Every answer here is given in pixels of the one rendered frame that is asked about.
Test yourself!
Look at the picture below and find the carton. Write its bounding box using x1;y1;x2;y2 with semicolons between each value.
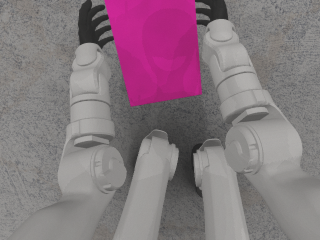
104;0;202;107

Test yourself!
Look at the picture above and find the left robot upper arm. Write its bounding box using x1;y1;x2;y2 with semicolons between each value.
6;144;127;240

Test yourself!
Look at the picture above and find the right robot upper arm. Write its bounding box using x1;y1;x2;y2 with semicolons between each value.
224;118;320;240

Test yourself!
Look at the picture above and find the robot right forearm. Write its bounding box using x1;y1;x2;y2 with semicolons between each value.
202;19;303;148

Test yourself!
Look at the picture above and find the robot right hand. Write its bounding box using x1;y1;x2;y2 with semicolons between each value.
195;0;229;27

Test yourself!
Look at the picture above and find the robot right foot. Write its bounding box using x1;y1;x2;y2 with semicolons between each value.
191;143;203;198

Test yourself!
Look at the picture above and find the robot right thigh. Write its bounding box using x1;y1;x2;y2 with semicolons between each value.
193;146;250;240

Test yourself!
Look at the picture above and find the robot left forearm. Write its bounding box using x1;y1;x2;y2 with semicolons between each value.
57;43;115;176

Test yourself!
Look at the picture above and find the robot left hand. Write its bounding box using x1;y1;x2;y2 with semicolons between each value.
78;0;114;49

